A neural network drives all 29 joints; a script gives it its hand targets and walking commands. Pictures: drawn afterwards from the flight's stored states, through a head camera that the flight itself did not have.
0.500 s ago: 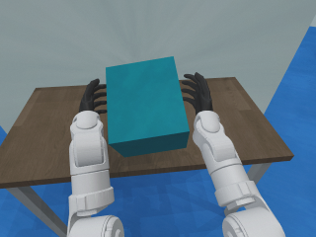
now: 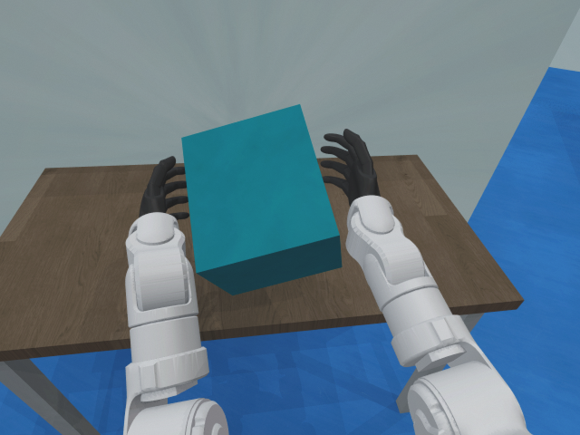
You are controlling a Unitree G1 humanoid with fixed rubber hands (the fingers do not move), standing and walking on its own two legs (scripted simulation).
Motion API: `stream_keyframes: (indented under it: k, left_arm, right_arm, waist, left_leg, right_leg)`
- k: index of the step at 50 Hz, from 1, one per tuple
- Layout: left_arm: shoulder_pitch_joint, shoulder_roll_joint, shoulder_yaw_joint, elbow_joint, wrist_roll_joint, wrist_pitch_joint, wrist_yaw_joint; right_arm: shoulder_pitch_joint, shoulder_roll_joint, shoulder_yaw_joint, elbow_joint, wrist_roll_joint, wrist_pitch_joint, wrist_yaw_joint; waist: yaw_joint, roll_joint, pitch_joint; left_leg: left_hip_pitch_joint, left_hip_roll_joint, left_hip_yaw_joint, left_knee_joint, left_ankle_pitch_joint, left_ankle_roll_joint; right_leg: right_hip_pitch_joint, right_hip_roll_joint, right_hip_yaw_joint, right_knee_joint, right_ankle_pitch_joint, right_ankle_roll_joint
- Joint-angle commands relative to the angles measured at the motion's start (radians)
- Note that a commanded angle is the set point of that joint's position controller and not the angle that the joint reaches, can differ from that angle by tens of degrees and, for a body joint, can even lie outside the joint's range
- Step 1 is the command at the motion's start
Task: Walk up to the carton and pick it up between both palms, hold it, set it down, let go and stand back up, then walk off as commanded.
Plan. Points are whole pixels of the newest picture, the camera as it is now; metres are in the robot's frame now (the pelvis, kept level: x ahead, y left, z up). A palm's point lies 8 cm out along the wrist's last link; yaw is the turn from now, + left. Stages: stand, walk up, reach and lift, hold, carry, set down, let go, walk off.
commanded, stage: hold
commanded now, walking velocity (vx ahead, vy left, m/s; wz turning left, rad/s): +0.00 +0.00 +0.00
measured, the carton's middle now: (264, 204) +0.40 +0.02 +0.14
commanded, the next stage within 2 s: set down in 1.74 s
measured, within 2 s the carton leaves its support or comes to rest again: neither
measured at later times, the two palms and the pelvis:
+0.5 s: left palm (162, 230) +0.33 +0.15 +0.16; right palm (368, 213) +0.33 -0.11 +0.17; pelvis -0.03 +0.01 +0.00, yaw +0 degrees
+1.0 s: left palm (157, 224) +0.34 +0.16 +0.16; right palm (361, 205) +0.34 -0.10 +0.18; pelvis +0.00 +0.00 +0.00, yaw +0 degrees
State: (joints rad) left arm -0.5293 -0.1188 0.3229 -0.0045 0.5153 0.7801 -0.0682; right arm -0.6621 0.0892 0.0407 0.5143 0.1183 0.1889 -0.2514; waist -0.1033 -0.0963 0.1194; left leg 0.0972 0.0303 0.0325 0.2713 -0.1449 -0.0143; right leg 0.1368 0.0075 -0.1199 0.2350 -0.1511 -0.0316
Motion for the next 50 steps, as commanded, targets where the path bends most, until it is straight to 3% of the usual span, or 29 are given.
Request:
stream_keyframes:
  k: [1,4,5,8,9,10,12,13,14,15,17,19,20,22,25,27,28,29,30,33,34,37,40,41,42,46,47,48,50]
  left_arm:
    - [-0.556,-0.359,-0.429,-0.181,-0.183,-0.086,-0.183]
    - [-0.565,-0.445,-0.54,-0.233,-0.258,-0.113,-0.171]
    - [-0.567,-0.418,-0.52,-0.237,-0.238,-0.108,-0.166]
    - [-0.534,-0.421,-0.525,-0.242,-0.238,-0.104,-0.149]
    - [-0.551,-0.42,-0.522,-0.237,-0.236,-0.097,-0.151]
    - [-0.509,-0.404,-0.479,-0.201,-0.212,-0.085,-0.148]
    - [-0.498,-0.382,-0.442,-0.172,-0.192,-0.067,-0.153]
    - [-0.508,-0.369,-0.439,-0.152,-0.199,-0.061,-0.148]
    - [-0.532,-0.365,-0.385,-0.11,-0.175,-0.054,-0.153]
    - [-0.515,-0.373,-0.369,-0.11,-0.165,-0.047,-0.154]
    - [-0.573,-0.381,-0.357,-0.074,-0.158,-0.053,-0.154]
    - [-0.638,-0.413,-0.384,-0.085,-0.153,-0.063,-0.143]
    - [-0.642,-0.422,-0.394,-0.069,-0.166,-0.067,-0.131]
    - [-0.721,-0.436,-0.404,-0.055,-0.174,-0.089,-0.117]
    - [-0.736,-0.475,-0.463,-0.094,-0.214,-0.117,-0.095]
    - [-0.715,-0.427,-0.415,-0.036,-0.175,-0.116,-0.096]
    - [-0.705,-0.443,-0.418,-0.051,-0.18,-0.117,-0.099]
    - [-0.657,-0.426,-0.395,-0.01,-0.165,-0.109,-0.105]
    - [-0.669,-0.399,-0.384,-0.006,-0.171,-0.108,-0.112]
    - [-0.644,-0.361,-0.302,0.028,-0.138,-0.106,-0.138]
    - [-0.63,-0.357,-0.312,-0.029,-0.139,-0.111,-0.145]
    - [-0.522,-0.343,-0.256,-0.017,-0.12,-0.088,-0.17]
    - [-0.555,-0.324,-0.288,-0.035,-0.137,-0.097,-0.176]
    - [-0.542,-0.339,-0.307,-0.107,-0.136,-0.108,-0.179]
    - [-0.535,-0.336,-0.34,-0.132,-0.167,-0.11,-0.181]
    - [-0.553,-0.376,-0.425,-0.228,-0.194,-0.104,-0.161]
    - [-0.565,-0.359,-0.428,-0.216,-0.196,-0.099,-0.156]
    - [-0.527,-0.345,-0.409,-0.23,-0.168,-0.095,-0.155]
    - [-0.544,-0.384,-0.464,-0.237,-0.193,-0.087,-0.153]
  right_arm:
    - [-0.473,0.423,0.298,-0.302,0.048,-0.045,0.099]
    - [-0.491,0.448,0.353,-0.393,0.058,-0.069,0.093]
    - [-0.504,0.445,0.358,-0.412,0.064,-0.077,0.093]
    - [-0.464,0.42,0.385,-0.406,0.063,-0.069,0.094]
    - [-0.486,0.397,0.366,-0.397,0.054,-0.066,0.098]
    - [-0.477,0.398,0.383,-0.381,0.057,-0.059,0.104]
    - [-0.49,0.375,0.368,-0.393,0.048,-0.058,0.113]
    - [-0.497,0.344,0.327,-0.372,0.034,-0.054,0.118]
    - [-0.482,0.331,0.282,-0.296,0.017,-0.043,0.133]
    - [-0.505,0.336,0.274,-0.331,0.019,-0.052,0.141]
    - [-0.535,0.317,0.234,-0.267,-0.005,-0.056,0.162]
    - [-0.583,0.325,0.185,-0.239,-0.016,-0.077,0.179]
    - [-0.6,0.337,0.181,-0.235,-0.014,-0.082,0.187]
    - [-0.653,0.363,0.168,-0.212,-0.028,-0.097,0.196]
    - [-0.676,0.374,0.166,-0.193,-0.033,-0.119,0.2]
    - [-0.644,0.399,0.169,-0.151,-0.038,-0.112,0.194]
    - [-0.631,0.399,0.172,-0.146,-0.046,-0.107,0.188]
    - [-0.616,0.4,0.174,-0.151,-0.041,-0.101,0.184]
    - [-0.621,0.397,0.165,-0.146,-0.049,-0.097,0.178]
    - [-0.552,0.391,0.158,-0.075,-0.064,-0.062,0.17]
    - [-0.523,0.431,0.213,-0.117,-0.02,-0.06,0.164]
    - [-0.526,0.435,0.281,-0.192,0.031,-0.055,0.134]
    - [-0.57,0.422,0.304,-0.261,0.034,-0.071,0.115]
    - [-0.554,0.46,0.349,-0.32,0.062,-0.074,0.107]
    - [-0.545,0.451,0.362,-0.353,0.054,-0.084,0.1]
    - [-0.496,0.439,0.379,-0.375,0.086,-0.084,0.089]
    - [-0.504,0.42,0.361,-0.355,0.072,-0.079,0.091]
    - [-0.421,0.417,0.366,-0.319,0.062,-0.067,0.094]
    - [-0.423,0.378,0.336,-0.311,0.062,-0.067,0.103]
  waist:
    - [-0.033,0.123,-0.328]
    - [-0.06,0.12,-0.358]
    - [-0.031,0.123,-0.367]
    - [-0.031,0.105,-0.357]
    - [-0.034,0.104,-0.365]
    - [-0.004,0.078,-0.348]
    - [0.02,0.066,-0.328]
    - [0.0,0.08,-0.323]
    - [0.013,0.053,-0.259]
    - [0.017,0.058,-0.266]
    - [0.016,0.07,-0.245]
    - [0.017,0.124,-0.304]
    - [0.0,0.145,-0.318]
    - [0.007,0.154,-0.348]
    - [-0.016,0.196,-0.407]
    - [0.001,0.162,-0.362]
    - [-0.013,0.139,-0.411]
    - [0.001,0.122,-0.368]
    - [-0.013,0.095,-0.364]
    - [-0.009,0.055,-0.312]
    - [0.003,0.06,-0.348]
    - [0.042,0.02,-0.353]
    - [0.023,0.016,-0.345]
    - [0.028,0.026,-0.396]
    - [0.026,0.035,-0.388]
    - [0.006,0.093,-0.419]
    - [0.007,0.103,-0.397]
    - [0.011,0.101,-0.356]
    - [-0.015,0.152,-0.341]
  left_leg:
    - [0.024,-0.073,0.037,0.023,0.268,0.005]
    - [0.083,-0.058,0.022,0.049,0.35,-0.021]
    - [0.099,-0.06,0.023,0.057,0.388,-0.01]
    - [0.126,-0.045,0.01,0.06,0.425,-0.023]
    - [0.131,-0.04,0.015,0.039,0.349,-0.011]
    - [0.134,-0.043,0.024,0.026,0.354,-0.003]
    - [0.103,-0.04,0.027,0.009,0.262,0.012]
    - [0.087,-0.027,0.024,-0.002,0.216,0.005]
    - [0.042,-0.023,0.024,-0.039,0.127,0.015]
    - [0.043,-0.022,0.029,-0.042,0.125,0.023]
    - [0.011,-0.021,0.028,-0.063,0.033,0.021]
    - [0.003,-0.016,0.035,-0.066,-0.041,0.015]
    - [-0.001,-0.015,0.032,-0.073,-0.051,0.018]
    - [-0.029,-0.015,0.028,-0.062,-0.058,0.013]
    - [0.058,-0.019,0.035,-0.039,0.011,-0.004]
    - [0.034,-0.034,0.045,-0.02,0.03,0.019]
    - [0.079,-0.036,0.049,-0.022,0.065,0.022]
    - [0.054,-0.04,0.049,-0.026,0.069,0.03]
    - [0.023,-0.046,0.056,-0.029,0.049,0.038]
    - [0.016,-0.05,0.061,-0.055,0.055,0.06]
    - [0.028,-0.065,0.065,-0.038,0.116,0.062]
    - [0.02,-0.08,0.061,-0.033,0.194,0.075]
    - [0.022,-0.076,0.055,-0.013,0.216,0.058]
    - [0.049,-0.077,0.051,-0.002,0.295,0.053]
    - [0.048,-0.08,0.05,-0.002,0.28,0.048]
    - [0.12,-0.069,0.039,0.043,0.384,0.014]
    - [0.122,-0.066,0.052,0.03,0.33,0.01]
    - [0.126,-0.063,0.051,0.029,0.339,0.014]
    - [0.127,-0.049,0.035,0.025,0.309,-0.012]
  right_leg:
    - [0.144,-0.011,0.003,0.029,0.421,0.099]
    - [0.093,0.011,-0.014,0.036,0.424,0.095]
    - [0.1,0.013,-0.016,0.036,0.424,0.093]
    - [0.061,0.031,-0.018,0.038,0.396,0.091]
    - [0.047,0.031,-0.022,0.018,0.287,0.081]
    - [0.046,0.032,-0.029,0.018,0.274,0.08]
    - [0.036,0.035,-0.026,0.004,0.169,0.069]
    - [0.031,0.031,-0.029,0.004,0.133,0.067]
    - [-0.001,0.03,-0.033,-0.007,0.019,0.056]
    - [0.013,0.031,-0.024,-0.008,0.021,0.052]
    - [-0.028,0.03,-0.034,-0.011,-0.062,0.043]
    - [-0.036,0.024,-0.047,0.013,-0.102,0.042]
    - [-0.031,0.02,-0.045,0.01,-0.083,0.043]
    - [-0.037,0.023,-0.048,0.037,-0.078,0.043]
    - [-0.073,0.014,-0.04,0.019,-0.043,0.043]
    - [-0.056,0.01,-0.031,0.017,-0.01,0.05]
    - [-0.043,0.013,-0.033,0.012,0.017,0.054]
    - [-0.021,0.007,-0.023,0.006,0.032,0.061]
    - [-0.003,0.006,-0.024,0.0,0.019,0.067]
    - [0.014,-0.01,-0.005,-0.015,0.011,0.083]
    - [0.069,-0.013,0.003,-0.006,0.099,0.089]
    - [0.164,-0.02,0.023,-0.001,0.321,0.104]
    - [0.141,-0.019,0.012,0.006,0.381,0.11]
    - [0.193,-0.015,0.015,0.027,0.508,0.118]
    - [0.177,-0.027,0.015,0.027,0.53,0.123]
    - [0.114,0.002,-0.009,0.03,0.464,0.099]
    - [0.076,0.01,-0.012,0.017,0.374,0.093]
    - [0.084,0.004,-0.009,0.02,0.377,0.09]
    - [0.046,0.019,-0.02,0.021,0.274,0.071]
